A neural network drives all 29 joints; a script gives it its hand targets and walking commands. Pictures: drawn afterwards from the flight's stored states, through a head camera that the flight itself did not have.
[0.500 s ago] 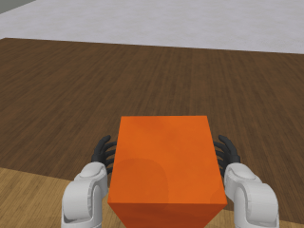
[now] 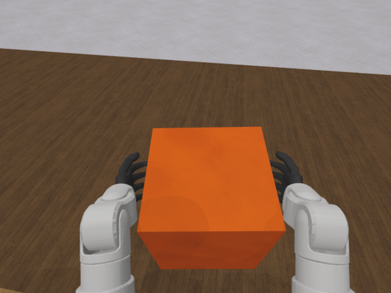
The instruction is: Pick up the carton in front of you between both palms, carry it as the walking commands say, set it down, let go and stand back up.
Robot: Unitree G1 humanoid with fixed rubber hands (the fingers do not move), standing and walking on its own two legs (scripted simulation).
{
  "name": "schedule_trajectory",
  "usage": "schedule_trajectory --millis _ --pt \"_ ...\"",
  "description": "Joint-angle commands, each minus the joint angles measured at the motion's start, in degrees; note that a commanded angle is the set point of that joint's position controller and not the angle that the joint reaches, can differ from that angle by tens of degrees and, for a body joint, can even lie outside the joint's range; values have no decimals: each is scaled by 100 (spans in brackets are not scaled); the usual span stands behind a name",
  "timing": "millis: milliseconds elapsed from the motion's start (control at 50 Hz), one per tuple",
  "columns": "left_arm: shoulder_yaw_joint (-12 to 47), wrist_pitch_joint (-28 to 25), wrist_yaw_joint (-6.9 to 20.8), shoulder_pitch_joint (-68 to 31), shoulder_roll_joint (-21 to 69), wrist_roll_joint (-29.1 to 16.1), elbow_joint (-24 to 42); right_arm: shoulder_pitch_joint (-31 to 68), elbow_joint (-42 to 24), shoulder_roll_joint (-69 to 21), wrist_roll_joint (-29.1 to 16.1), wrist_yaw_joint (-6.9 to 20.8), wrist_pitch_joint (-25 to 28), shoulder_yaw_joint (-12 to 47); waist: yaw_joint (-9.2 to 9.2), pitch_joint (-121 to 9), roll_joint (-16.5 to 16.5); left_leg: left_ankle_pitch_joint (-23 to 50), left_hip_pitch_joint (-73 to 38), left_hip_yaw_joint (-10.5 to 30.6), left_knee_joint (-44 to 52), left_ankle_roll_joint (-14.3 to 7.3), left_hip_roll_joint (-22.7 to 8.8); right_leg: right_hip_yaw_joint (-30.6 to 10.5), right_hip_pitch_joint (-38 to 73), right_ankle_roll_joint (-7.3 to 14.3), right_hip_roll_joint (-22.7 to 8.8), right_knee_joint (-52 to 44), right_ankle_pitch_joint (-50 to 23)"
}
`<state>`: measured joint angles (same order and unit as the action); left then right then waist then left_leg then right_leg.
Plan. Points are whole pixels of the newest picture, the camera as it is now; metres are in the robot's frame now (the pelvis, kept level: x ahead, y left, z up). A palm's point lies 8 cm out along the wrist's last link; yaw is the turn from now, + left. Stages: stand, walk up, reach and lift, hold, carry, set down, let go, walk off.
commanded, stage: carry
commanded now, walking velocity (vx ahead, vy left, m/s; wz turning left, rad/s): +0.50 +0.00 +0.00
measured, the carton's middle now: (207, 203) +0.31 +0.00 +0.04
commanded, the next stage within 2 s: none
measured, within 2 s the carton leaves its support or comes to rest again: neither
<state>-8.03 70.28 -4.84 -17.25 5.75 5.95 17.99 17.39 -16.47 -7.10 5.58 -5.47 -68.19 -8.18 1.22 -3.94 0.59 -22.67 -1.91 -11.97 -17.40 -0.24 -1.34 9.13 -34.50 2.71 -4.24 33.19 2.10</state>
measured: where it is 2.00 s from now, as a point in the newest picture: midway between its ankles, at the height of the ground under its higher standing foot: (203, 159)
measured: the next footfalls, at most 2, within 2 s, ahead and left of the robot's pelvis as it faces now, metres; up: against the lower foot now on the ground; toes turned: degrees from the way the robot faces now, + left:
right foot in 0.06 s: +0.23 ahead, -0.09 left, +0.00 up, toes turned -9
left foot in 0.54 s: +0.52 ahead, +0.04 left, -0.03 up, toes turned +4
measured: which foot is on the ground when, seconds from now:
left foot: down 0.00-0.08, up 0.10-0.52, down 0.54-0.98, up 1.00-1.00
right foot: up 0.00-0.04, down 0.06-0.54, up 0.56-0.96, down 0.98-1.00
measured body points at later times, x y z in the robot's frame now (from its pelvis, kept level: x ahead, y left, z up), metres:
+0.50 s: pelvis +0.33 -0.02 -0.02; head +0.39 -0.02 +0.43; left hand +0.71 +0.13 +0.09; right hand +0.72 -0.17 +0.09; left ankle +0.47 +0.06 -0.74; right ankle +0.19 -0.09 -0.73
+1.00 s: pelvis +0.68 -0.04 -0.07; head +0.71 -0.04 +0.38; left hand +1.06 +0.10 +0.06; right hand +1.05 -0.21 +0.06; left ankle +0.49 +0.04 -0.74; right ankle +0.78 -0.09 -0.79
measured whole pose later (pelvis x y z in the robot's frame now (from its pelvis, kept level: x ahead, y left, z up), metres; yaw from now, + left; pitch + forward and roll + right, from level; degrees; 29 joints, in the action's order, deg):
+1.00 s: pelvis +0.68 -0.04 -0.07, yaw +0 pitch +5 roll +1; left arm -13.8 68.5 -7.0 -37.1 3.3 5.8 1.0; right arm 38.5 2.7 -0.7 1.7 -7.6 -66.2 -12.7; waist 2.8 -0.7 0.2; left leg -29.0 9.4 -4.9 -47.2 -4.3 2.5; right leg 7.1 -27.9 5.1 1.7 26.5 -3.9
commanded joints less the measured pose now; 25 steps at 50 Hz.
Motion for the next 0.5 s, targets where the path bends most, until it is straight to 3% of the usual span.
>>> schedule_trajectory --millis 0,20,40,60,80,100,120,140,180,300,420,460,480 --pt "3962 -53 1133 -3679 4293 -2272 -502 3649 361 -4124 -2353 1277 -103 4041 -98 -1029 -923 4386 -194 128 -778 -533 -1093 333 1171 179 386 -287 -12" --pt "3810 -60 1127 -3746 4282 -2268 -768 3864 530 -4161 -2393 1255 -116 4004 -344 -1360 -639 4451 89 -124 -1835 -340 -827 567 2164 163 673 -488 280" --pt "3657 -71 1137 -3812 4288 -2261 -1001 4142 702 -4188 -2422 1233 -120 3941 -564 -1883 -52 3107 961 -45 -3280 -223 -615 -95 3443 143 157 -470 846" --pt "3519 -108 1151 -4050 4130 -2232 -1228 4284 838 -4424 -2476 1195 -138 3921 -416 -2453 1422 1201 2815 232 -5093 16 149 -3113 4756 928 -1556 -1104 2097" --pt "3468 -139 1161 -4058 4488 -2387 -1412 4525 924 -4457 -2464 1175 -106 3806 -530 -2329 1813 -586 3694 875 -6000 -71 463 -4084 4792 1158 -1786 -1760 1757" --pt "3520 -189 1187 -4449 4668 -2536 -1272 4754 1043 -4780 -2524 1161 -64 3818 -435 -2190 1478 -485 3961 1264 -6384 -284 142 -3470 4641 1076 -1676 -1553 986" --pt "3630 -249 1215 -4883 4970 -2687 -1193 5011 1026 -5028 -2602 1155 -1 3804 -430 -2155 840 -264 4077 1311 -6404 -382 -35 -2967 4402 1044 -1586 -1287 129" --pt "3705 -320 1242 -5321 5237 -2849 -1085 5270 1020 -5228 -2669 1148 60 3807 -378 -2055 400 30 4056 1344 -6072 -420 -223 -2457 4039 927 -1448 -1201 -337" --pt "3783 -427 1251 -5927 5555 -3040 -972 5691 1067 -5506 -2741 1103 168 3813 -317 -2169 434 348 3795 1290 -5439 -352 -329 -1852 3718 789 -1211 -1250 -507" --pt "3634 -475 1206 -6196 5624 -3037 -1239 5866 1369 -5601 -2603 917 289 3639 -404 -2308 514 726 4494 944 -3937 -224 -255 -1253 4300 1043 -1035 -890 -2092" --pt "3500 -341 1143 -6003 5498 -2794 -1343 5894 1301 -5407 -2494 949 127 3502 -681 -2011 562 2529 3804 365 -1423 -302 250 -580 4645 724 -453 -431 -2845" --pt "3477 -283 1142 -5842 5468 -2699 -1435 5724 1376 -5309 -2424 1014 24 3427 -567 -1958 660 2873 3020 315 -751 -459 343 -493 4478 544 -459 -69 -3005" --pt "3499 -251 1153 -5816 5487 -2682 -1481 5602 1462 -5274 -2375 1046 -13 3372 -352 -2081 574 3187 2219 222 -456 -525 417 -325 4233 380 -388 467 -3119"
